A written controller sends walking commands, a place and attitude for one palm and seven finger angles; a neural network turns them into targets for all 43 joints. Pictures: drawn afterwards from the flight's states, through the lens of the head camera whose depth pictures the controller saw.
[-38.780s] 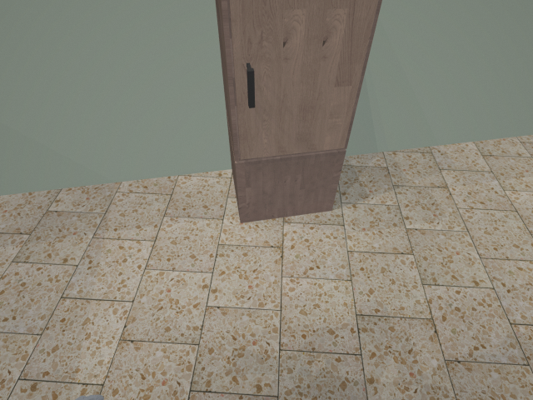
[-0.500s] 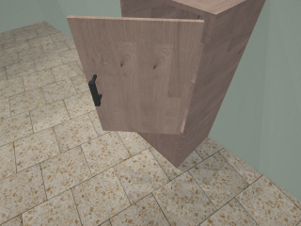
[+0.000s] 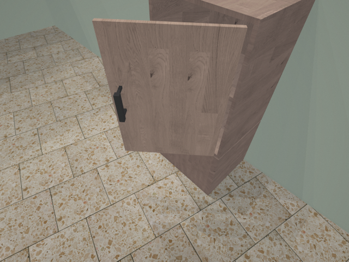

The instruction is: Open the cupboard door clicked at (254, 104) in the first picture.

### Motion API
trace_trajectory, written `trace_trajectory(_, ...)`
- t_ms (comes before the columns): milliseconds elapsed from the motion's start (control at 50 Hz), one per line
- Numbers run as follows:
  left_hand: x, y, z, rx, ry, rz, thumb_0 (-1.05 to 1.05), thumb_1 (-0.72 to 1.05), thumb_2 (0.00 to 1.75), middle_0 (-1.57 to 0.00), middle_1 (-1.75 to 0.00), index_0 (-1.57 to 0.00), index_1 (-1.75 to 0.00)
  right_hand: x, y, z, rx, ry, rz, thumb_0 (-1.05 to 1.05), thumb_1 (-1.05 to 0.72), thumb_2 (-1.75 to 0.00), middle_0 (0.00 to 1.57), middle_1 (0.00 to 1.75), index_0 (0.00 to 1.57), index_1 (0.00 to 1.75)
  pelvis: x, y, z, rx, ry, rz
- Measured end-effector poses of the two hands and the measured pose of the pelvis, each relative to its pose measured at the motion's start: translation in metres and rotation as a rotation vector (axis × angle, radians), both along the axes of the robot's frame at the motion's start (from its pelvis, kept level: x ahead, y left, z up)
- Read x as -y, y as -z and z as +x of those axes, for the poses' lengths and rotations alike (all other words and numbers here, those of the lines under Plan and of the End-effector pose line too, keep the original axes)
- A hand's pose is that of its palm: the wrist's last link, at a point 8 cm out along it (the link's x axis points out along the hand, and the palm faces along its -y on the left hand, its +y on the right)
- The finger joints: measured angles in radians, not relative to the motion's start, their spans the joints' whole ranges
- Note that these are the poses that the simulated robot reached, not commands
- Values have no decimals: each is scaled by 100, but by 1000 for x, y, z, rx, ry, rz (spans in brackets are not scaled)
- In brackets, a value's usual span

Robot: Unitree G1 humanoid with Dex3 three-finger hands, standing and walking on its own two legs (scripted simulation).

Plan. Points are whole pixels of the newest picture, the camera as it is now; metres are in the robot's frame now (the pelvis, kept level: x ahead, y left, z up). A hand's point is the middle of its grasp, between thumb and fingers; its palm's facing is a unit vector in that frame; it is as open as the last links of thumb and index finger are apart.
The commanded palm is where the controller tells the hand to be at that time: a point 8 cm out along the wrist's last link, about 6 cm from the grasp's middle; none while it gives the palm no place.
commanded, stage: come to a stop and stand still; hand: left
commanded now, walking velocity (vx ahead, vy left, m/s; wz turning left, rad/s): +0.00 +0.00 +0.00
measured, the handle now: (121, 104) +0.62 +0.23 -0.02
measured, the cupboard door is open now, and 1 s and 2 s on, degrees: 42 42 42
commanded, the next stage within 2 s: look again from close up in 0.44 s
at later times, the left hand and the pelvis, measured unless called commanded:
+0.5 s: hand out of the picture -0.04 +0.16 -0.17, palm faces +0.02 -0.98 -0.19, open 7.4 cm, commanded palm none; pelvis -0.02 -0.01 +0.01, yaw +0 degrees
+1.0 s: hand out of the picture -0.04 +0.14 -0.17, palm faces +0.03 -0.99 -0.16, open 7.4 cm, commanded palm none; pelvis -0.02 -0.02 +0.01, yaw +0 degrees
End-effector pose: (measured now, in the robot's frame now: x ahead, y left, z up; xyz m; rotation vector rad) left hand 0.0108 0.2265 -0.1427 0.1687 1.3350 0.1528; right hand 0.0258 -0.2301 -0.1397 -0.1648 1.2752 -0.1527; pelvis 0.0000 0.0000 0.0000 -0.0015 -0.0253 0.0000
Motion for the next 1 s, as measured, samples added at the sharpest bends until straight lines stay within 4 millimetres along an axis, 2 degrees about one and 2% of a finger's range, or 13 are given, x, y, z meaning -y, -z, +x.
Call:
trace_trajectory(200, -2, -2, -25, -26, -10, -3, 1, 91, 90, -20, -30, -20, -30, 1, -5, -3, 12, -14, -2, 1, -91, -90, 20, 30, 20, 30, 0, -3, -9, 3, -1, 2)
trace_trajectory(460, 11, -2, -51, -74, -22, -22, 1, 91, 90, -20, -30, -20, -30, 3, -4, -32, -60, -1, 11, 0, -91, -90, 20, 30, 20, 30, 7, -6, -18, 2, -4, 3)
trace_trajectory(680, 24, 0, -55, -72, -30, -37, 1, 91, 90, -20, -30, -20, -30, 2, -2, -49, -101, 11, 26, 0, -90, -90, 20, 30, 20, 30, 13, -6, -22, 2, -9, 3)
trace_trajectory(1000, 35, 0, -54, -69, -31, -48, 1, 91, 90, -20, -30, -20, -30, 6, -1, -55, -110, 24, 32, 0, -91, -90, 20, 30, 20, 30, 20, -6, -23, -3, -4, 3)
